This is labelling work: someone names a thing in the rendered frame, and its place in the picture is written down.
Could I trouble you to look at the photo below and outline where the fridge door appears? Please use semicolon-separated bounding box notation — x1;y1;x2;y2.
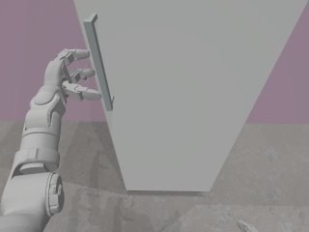
73;0;308;191

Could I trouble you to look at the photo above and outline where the right robot hand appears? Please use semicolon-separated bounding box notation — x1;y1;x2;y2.
237;219;258;232

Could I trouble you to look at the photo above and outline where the left robot forearm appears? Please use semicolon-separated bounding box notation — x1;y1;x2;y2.
1;84;67;216

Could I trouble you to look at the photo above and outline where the handle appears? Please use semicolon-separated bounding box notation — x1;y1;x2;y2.
83;14;115;111

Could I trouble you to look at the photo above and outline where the left robot upper arm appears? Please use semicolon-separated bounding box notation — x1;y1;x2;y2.
0;172;65;232

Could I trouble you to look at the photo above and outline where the left robot hand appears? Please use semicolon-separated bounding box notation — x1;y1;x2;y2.
43;48;102;102

